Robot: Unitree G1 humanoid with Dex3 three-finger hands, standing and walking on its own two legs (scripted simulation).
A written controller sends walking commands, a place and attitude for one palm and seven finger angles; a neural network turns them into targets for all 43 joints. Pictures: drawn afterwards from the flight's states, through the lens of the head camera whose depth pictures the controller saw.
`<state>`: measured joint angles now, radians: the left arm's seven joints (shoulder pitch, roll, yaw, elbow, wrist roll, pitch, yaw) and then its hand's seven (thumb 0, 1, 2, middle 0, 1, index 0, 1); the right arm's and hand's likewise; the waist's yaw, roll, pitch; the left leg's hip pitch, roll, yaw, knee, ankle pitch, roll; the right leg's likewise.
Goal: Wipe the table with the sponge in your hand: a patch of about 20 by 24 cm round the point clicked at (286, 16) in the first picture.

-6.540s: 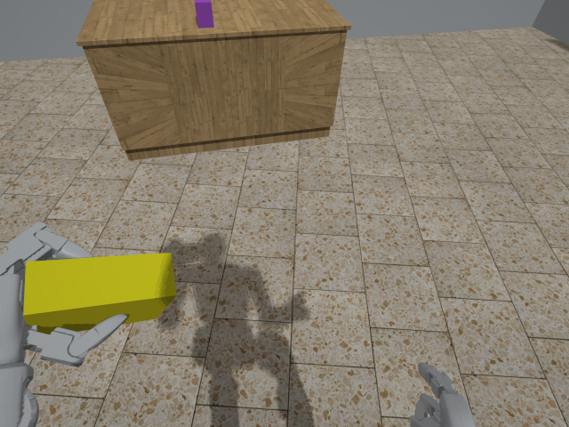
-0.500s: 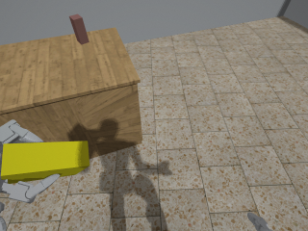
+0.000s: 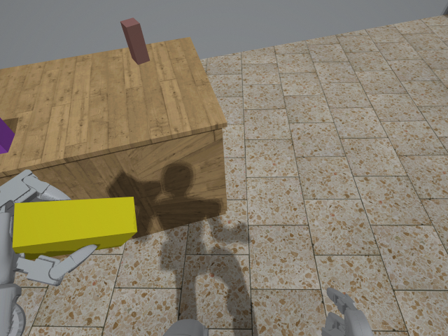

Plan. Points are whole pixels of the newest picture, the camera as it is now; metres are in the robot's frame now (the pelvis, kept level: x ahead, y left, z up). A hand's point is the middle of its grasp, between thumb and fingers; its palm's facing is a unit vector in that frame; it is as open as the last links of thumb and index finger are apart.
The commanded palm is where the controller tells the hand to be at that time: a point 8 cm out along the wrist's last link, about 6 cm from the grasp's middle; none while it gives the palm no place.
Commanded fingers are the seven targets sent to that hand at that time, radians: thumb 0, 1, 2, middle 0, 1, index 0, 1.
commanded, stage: take the last steps up to it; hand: left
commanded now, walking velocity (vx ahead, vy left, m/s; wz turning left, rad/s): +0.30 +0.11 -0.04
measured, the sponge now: (95, 226) +0.23 +0.20 +0.14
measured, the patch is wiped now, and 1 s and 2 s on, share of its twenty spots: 0.00 0.00 0.00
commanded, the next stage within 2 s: come to a stop and stand still in 1.26 s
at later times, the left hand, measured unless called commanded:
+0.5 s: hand (75, 144) +0.35 +0.26 +0.18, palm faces +0.30 -0.80 -0.52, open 9.4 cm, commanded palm +0.30 +0.31 +0.18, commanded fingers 0.00 0.10 1.30 -1.20 -1.60 -1.20 -1.60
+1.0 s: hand (98, 99) +0.46 +0.27 +0.18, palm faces +0.37 -0.82 -0.43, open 9.4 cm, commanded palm +0.41 +0.31 +0.18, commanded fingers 0.00 0.10 1.30 -1.20 -1.60 -1.20 -1.60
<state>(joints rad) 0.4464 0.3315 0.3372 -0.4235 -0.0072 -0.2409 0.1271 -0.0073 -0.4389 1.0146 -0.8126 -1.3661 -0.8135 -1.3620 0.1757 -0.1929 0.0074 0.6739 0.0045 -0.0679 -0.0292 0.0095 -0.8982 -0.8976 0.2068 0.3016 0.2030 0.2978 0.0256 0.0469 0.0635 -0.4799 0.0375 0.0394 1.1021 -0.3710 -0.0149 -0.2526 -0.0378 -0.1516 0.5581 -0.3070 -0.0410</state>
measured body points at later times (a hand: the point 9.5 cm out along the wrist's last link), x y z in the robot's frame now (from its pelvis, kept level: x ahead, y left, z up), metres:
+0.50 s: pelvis +0.12 +0.04 +0.00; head +0.16 +0.02 +0.45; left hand +0.32 +0.30 +0.21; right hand +0.27 -0.17 -0.10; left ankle +0.10 +0.16 -0.73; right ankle +0.16 -0.06 -0.71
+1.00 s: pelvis +0.23 +0.04 -0.01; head +0.26 +0.04 +0.44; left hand +0.44 +0.31 +0.20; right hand +0.39 -0.22 -0.08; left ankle +0.29 +0.15 -0.73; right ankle +0.18 -0.05 -0.72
